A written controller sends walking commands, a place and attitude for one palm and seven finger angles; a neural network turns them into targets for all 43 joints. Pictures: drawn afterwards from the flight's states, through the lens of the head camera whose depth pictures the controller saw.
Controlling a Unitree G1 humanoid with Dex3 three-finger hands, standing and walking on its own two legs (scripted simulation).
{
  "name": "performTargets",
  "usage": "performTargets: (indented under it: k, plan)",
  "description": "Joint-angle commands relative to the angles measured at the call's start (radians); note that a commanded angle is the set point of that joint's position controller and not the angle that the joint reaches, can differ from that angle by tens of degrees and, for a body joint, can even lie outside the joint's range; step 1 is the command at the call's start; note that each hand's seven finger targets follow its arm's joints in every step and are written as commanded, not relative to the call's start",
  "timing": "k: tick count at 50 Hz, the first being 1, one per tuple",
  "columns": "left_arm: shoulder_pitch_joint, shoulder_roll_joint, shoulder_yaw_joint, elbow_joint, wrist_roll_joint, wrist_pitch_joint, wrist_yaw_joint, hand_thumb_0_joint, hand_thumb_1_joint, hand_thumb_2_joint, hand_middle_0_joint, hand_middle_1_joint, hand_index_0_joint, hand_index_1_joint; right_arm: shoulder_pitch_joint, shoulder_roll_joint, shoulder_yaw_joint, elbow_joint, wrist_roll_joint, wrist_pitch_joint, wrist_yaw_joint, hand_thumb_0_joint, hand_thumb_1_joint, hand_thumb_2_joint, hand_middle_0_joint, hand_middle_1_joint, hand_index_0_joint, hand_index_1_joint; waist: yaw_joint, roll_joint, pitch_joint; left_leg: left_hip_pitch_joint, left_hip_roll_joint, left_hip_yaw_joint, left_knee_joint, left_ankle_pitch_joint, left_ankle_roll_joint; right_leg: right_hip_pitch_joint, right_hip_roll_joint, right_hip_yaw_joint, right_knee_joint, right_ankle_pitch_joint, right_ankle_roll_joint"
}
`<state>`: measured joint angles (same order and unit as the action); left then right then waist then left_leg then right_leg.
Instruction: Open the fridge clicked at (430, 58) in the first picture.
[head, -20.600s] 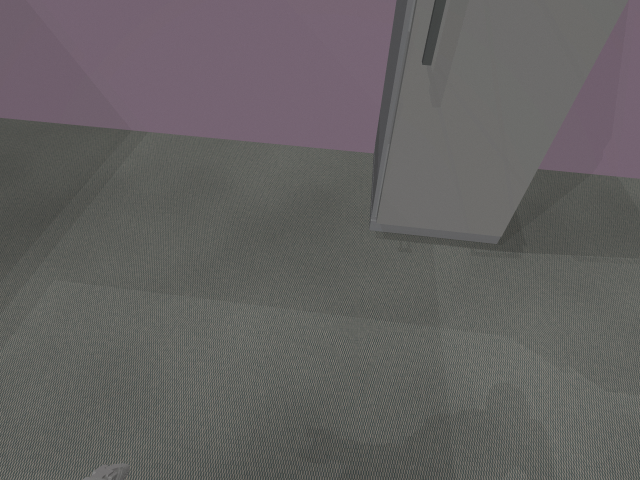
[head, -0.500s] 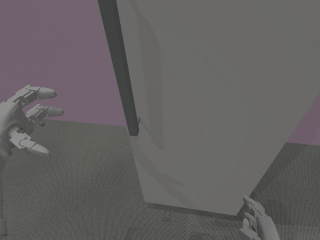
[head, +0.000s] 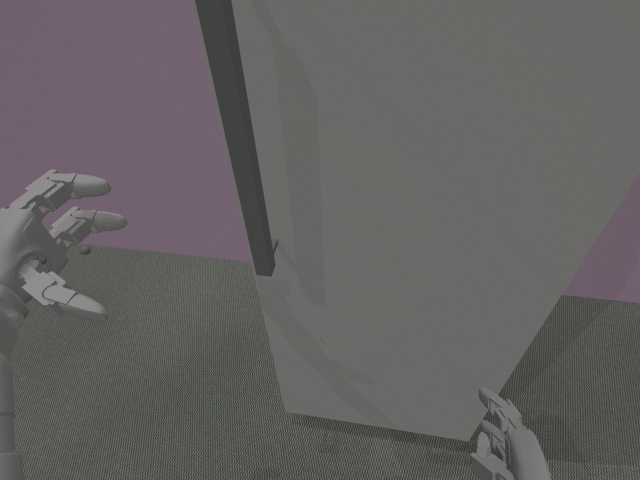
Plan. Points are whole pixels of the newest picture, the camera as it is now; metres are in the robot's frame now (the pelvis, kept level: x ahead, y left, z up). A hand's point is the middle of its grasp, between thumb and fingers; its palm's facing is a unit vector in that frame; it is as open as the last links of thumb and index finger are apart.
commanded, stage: move the hooked fingers beside the handle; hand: left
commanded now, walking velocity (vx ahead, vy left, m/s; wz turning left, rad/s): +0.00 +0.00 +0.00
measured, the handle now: (249, 144) +0.44 +0.14 +0.23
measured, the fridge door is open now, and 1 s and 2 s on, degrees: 0 0 0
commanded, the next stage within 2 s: none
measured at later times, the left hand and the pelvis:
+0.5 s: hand (125, 235) +0.31 +0.26 +0.19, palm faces +0.02 -1.00 -0.08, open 14.0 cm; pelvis +0.00 +0.01 +0.00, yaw +0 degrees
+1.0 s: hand (163, 215) +0.34 +0.23 +0.19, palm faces -0.01 -1.00 -0.05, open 14.0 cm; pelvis +0.01 +0.00 +0.00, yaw -1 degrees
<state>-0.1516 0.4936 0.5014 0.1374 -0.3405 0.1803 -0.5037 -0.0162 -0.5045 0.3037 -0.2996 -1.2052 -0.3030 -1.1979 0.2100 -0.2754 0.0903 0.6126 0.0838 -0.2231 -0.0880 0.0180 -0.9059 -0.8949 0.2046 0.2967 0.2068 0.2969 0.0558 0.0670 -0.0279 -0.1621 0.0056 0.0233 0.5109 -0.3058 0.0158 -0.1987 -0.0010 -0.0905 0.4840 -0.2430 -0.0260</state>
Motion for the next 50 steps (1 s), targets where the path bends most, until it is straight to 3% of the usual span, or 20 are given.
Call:
performTargets:
  k: [1, 6, 11, 14, 15, 16, 20, 21, 23, 24, 30, 31, 32, 33, 38, 41, 43, 45, 48, 50]
  plan:
    - [-0.361, 0.270, 0.044, -0.150, -0.010, -0.042, 0.026, 0.000, -0.500, 0.300, -0.300, -1.200, -0.300, -1.200, -0.143, -0.119, -0.045, -0.158, 0.003, -0.067, -0.012, 0.000, -0.900, -0.900, 0.200, 0.300, 0.200, 0.300, -0.019, 0.032, -0.095, 0.005, 0.000, -0.048, -0.084, 0.181, 0.015, 0.011, -0.017, 0.059, -0.077, 0.129, 0.001]
    - [-0.449, 0.233, -0.030, -0.178, 0.013, -0.039, 0.030, 0.000, -0.500, 0.300, -0.300, -1.200, -0.300, -1.200, -0.133, -0.120, -0.047, -0.156, 0.003, -0.073, -0.020, 0.000, -0.900, -0.900, 0.200, 0.300, 0.200, 0.300, -0.034, 0.013, -0.138, 0.033, 0.000, -0.059, -0.087, 0.179, 0.019, 0.012, -0.015, 0.052, -0.070, 0.122, 0.002]
    - [-0.412, 0.315, 0.082, -0.206, 0.006, -0.075, 0.057, 0.000, -0.500, 0.300, -0.300, -1.200, -0.300, -1.200, -0.132, -0.113, -0.047, -0.158, -0.008, -0.073, -0.013, 0.000, -0.900, -0.900, 0.200, 0.300, 0.200, 0.300, 0.001, -0.002, -0.239, 0.044, -0.005, -0.057, -0.083, 0.261, 0.016, 0.094, -0.013, 0.046, -0.050, 0.211, -0.003]
    - [-0.396, 0.258, 0.051, -0.166, 0.009, -0.069, 0.077, 0.000, -0.500, 0.300, -0.300, -1.200, -0.300, -1.200, -0.135, -0.105, -0.044, -0.153, -0.006, -0.071, -0.009, 0.000, -0.900, -0.900, 0.200, 0.300, 0.200, 0.300, -0.003, 0.038, -0.179, 0.034, -0.002, -0.052, -0.091, 0.258, 0.009, 0.056, -0.015, 0.037, -0.048, 0.215, -0.006]
    - [-0.370, 0.261, 0.053, -0.130, 0.012, -0.057, 0.081, 0.000, -0.500, 0.300, -0.300, -1.200, -0.300, -1.200, -0.129, -0.111, -0.046, -0.146, -0.007, -0.064, -0.005, 0.000, -0.900, -0.900, 0.200, 0.300, 0.200, 0.300, 0.002, -0.009, -0.153, 0.017, 0.003, -0.051, -0.094, 0.260, 0.010, 0.060, -0.014, 0.036, -0.056, 0.213, -0.008]
    - [-0.394, 0.251, 0.039, -0.136, 0.018, -0.051, 0.082, 0.000, -0.500, 0.300, -0.300, -1.200, -0.300, -1.200, -0.133, -0.113, -0.047, -0.147, -0.004, -0.061, -0.005, 0.000, -0.900, -0.900, 0.200, 0.300, 0.200, 0.300, -0.005, 0.014, -0.145, 0.015, 0.003, -0.047, -0.099, 0.260, 0.009, 0.053, -0.016, 0.035, -0.054, 0.217, -0.006]
    - [-0.373, 0.202, -0.010, -0.147, 0.024, -0.021, 0.081, 0.000, -0.500, 0.300, -0.300, -1.200, -0.300, -1.200, -0.134, -0.114, -0.052, -0.163, -0.002, -0.053, -0.002, 0.000, -0.900, -0.900, 0.200, 0.300, 0.200, 0.300, -0.007, -0.012, -0.159, 0.019, 0.005, -0.044, -0.092, 0.272, 0.011, 0.055, -0.018, 0.038, -0.046, 0.229, -0.005]
    - [-0.387, 0.215, -0.002, -0.172, 0.025, -0.023, 0.082, 0.000, -0.500, 0.300, -0.300, -1.200, -0.300, -1.200, -0.134, -0.114, -0.052, -0.166, 0.000, -0.052, -0.003, 0.000, -0.900, -0.900, 0.200, 0.300, 0.200, 0.300, -0.008, -0.004, -0.179, 0.029, 0.004, -0.048, -0.093, 0.279, 0.010, 0.056, -0.016, 0.035, -0.043, 0.234, -0.004]
    - [-0.438, 0.177, -0.042, -0.228, 0.023, -0.036, 0.084, 0.000, -0.500, 0.300, -0.300, -1.200, -0.300, -1.200, -0.135, -0.107, -0.052, -0.171, -0.003, -0.058, -0.005, 0.000, -0.900, -0.900, 0.200, 0.300, 0.200, 0.300, -0.019, 0.011, -0.210, 0.062, 0.003, -0.052, -0.087, 0.288, 0.010, 0.049, -0.015, 0.035, -0.037, 0.240, -0.003]
    - [-0.440, 0.195, -0.026, -0.241, 0.023, -0.045, 0.091, 0.000, -0.500, 0.300, -0.300, -1.200, -0.300, -1.200, -0.132, -0.106, -0.053, -0.169, -0.002, -0.059, -0.008, 0.000, -0.900, -0.900, 0.200, 0.300, 0.200, 0.300, -0.017, 0.028, -0.226, 0.072, 0.004, -0.053, -0.086, 0.284, 0.008, 0.048, -0.014, 0.035, -0.037, 0.228, -0.003]
    - [-0.489, 0.199, -0.031, -0.154, 0.038, -0.058, 0.130, 0.000, -0.500, 0.300, -0.300, -1.200, -0.300, -1.200, -0.115, -0.113, -0.053, -0.126, -0.006, -0.052, -0.020, 0.000, -0.900, -0.900, 0.200, 0.300, 0.200, 0.300, -0.026, -0.032, -0.161, 0.045, 0.006, -0.055, -0.099, 0.227, 0.010, 0.023, -0.011, 0.036, -0.060, 0.171, -0.002]
    - [-0.520, 0.181, -0.049, -0.143, 0.041, -0.052, 0.132, 0.000, -0.500, 0.300, -0.300, -1.200, -0.300, -1.200, -0.122, -0.110, -0.051, -0.127, -0.004, -0.050, -0.022, 0.000, -0.900, -0.900, 0.200, 0.300, 0.200, 0.300, -0.033, -0.003, -0.155, 0.042, 0.003, -0.049, -0.101, 0.222, 0.012, 0.017, -0.015, 0.040, -0.061, 0.173, -0.001]
    - [-0.515, 0.206, -0.029, -0.110, 0.047, -0.042, 0.139, 0.000, -0.500, 0.300, -0.300, -1.200, -0.300, -1.200, -0.120, -0.110, -0.051, -0.127, -0.004, -0.046, -0.023, 0.000, -0.900, -0.900, 0.200, 0.300, 0.200, 0.300, -0.026, 0.009, -0.150, 0.029, 0.001, -0.052, -0.102, 0.208, 0.010, 0.019, -0.017, 0.042, -0.061, 0.158, -0.003]
    - [-0.526, 0.197, -0.043, -0.087, 0.054, -0.036, 0.142, 0.000, -0.500, 0.300, -0.300, -1.200, -0.300, -1.200, -0.119, -0.112, -0.051, -0.125, -0.003, -0.041, -0.024, 0.000, -0.900, -0.900, 0.200, 0.300, 0.200, 0.300, -0.033, -0.003, -0.150, 0.026, 0.001, -0.050, -0.103, 0.210, 0.010, 0.020, -0.018, 0.039, -0.060, 0.162, -0.003]
    - [-0.572, 0.167, -0.078, -0.137, 0.057, -0.055, 0.136, 0.000, -0.500, 0.300, -0.300, -1.200, -0.300, -1.200, -0.122, -0.103, -0.051, -0.146, -0.004, -0.041, -0.019, 0.000, -0.900, -0.900, 0.200, 0.300, 0.200, 0.300, -0.030, 0.022, -0.242, 0.069, 0.001, -0.050, -0.088, 0.290, 0.008, 0.063, -0.020, 0.041, -0.038, 0.245, -0.007]
    - [-0.543, 0.152, -0.076, -0.140, 0.044, -0.075, 0.134, 0.000, -0.500, 0.300, -0.300, -1.200, -0.300, -1.200, -0.117, -0.102, -0.053, -0.145, -0.007, -0.040, -0.013, 0.000, -0.900, -0.900, 0.200, 0.300, 0.200, 0.300, -0.026, -0.020, -0.267, 0.077, 0.004, -0.045, -0.078, 0.345, 0.009, 0.085, -0.018, 0.041, -0.030, 0.312, -0.005]
    - [-0.517, 0.152, -0.061, -0.122, 0.040, -0.073, 0.137, 0.000, -0.500, 0.300, -0.300, -1.200, -0.300, -1.200, -0.113, -0.105, -0.055, -0.141, -0.007, -0.039, -0.009, 0.000, -0.900, -0.900, 0.200, 0.300, 0.200, 0.300, -0.020, -0.037, -0.256, 0.063, 0.004, -0.045, -0.080, 0.343, 0.007, 0.083, -0.018, 0.037, -0.025, 0.315, -0.004]
    - [-0.446, 0.200, -0.004, -0.086, 0.045, -0.056, 0.145, 0.000, -0.500, 0.300, -0.300, -1.200, -0.300, -1.200, -0.112, -0.114, -0.062, -0.136, -0.009, -0.029, -0.005, 0.000, -0.900, -0.900, 0.200, 0.300, 0.200, 0.300, 0.000, -0.079, -0.239, 0.035, 0.005, -0.035, -0.078, 0.352, 0.013, 0.101, -0.020, 0.040, -0.028, 0.336, -0.004]
    - [-0.483, 0.134, -0.070, -0.109, 0.053, -0.028, 0.155, 0.000, -0.500, 0.300, -0.300, -1.200, -0.300, -1.200, -0.127, -0.105, -0.059, -0.147, -0.001, -0.017, -0.001, 0.000, -0.900, -0.900, 0.200, 0.300, 0.200, 0.300, -0.017, -0.011, -0.192, 0.024, 0.001, -0.027, -0.084, 0.322, 0.007, 0.060, -0.026, 0.041, -0.031, 0.310, -0.003]
    - [-0.510, 0.146, -0.073, -0.064, 0.060, -0.020, 0.164, 0.000, -0.500, 0.300, -0.300, -1.200, -0.300, -1.200, -0.117, -0.112, -0.062, -0.135, -0.002, -0.009, -0.004, 0.000, -0.900, -0.900, 0.200, 0.300, 0.200, 0.300, -0.030, -0.068, -0.147, 0.008, 0.008, -0.028, -0.087, 0.280, 0.014, 0.038, -0.023, 0.044, -0.047, 0.267, 0.000]
